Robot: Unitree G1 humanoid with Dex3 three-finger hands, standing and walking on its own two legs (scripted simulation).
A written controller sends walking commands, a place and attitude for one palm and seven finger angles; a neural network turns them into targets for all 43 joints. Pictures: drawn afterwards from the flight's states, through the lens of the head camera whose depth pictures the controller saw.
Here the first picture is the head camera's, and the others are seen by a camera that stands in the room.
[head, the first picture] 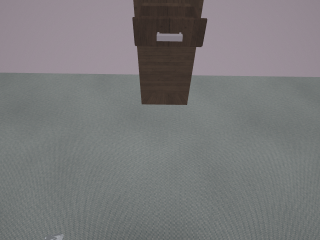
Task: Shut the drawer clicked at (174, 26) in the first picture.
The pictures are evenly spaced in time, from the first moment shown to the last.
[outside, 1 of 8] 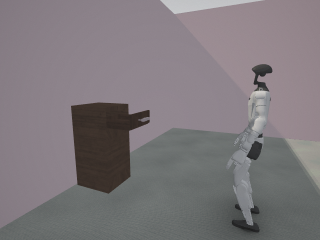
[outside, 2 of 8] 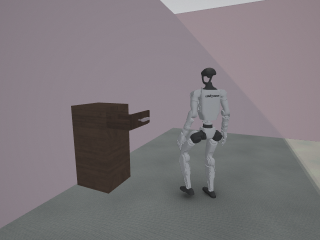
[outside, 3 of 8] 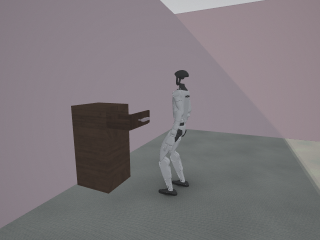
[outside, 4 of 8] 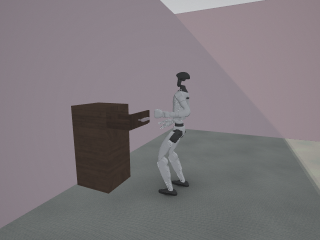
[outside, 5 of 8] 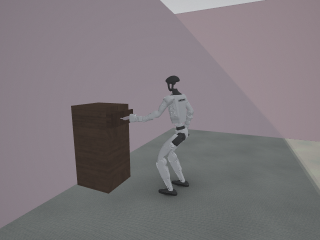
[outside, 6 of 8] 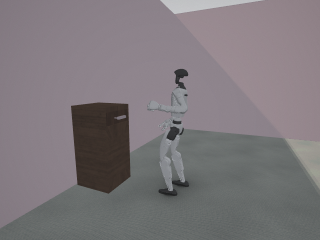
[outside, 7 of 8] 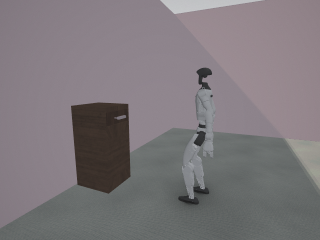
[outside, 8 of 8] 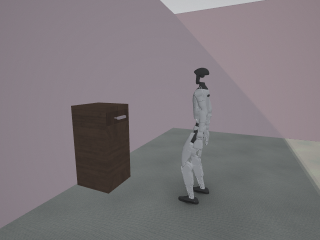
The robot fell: no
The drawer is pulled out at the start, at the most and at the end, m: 0.29 0.29 0.00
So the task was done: yes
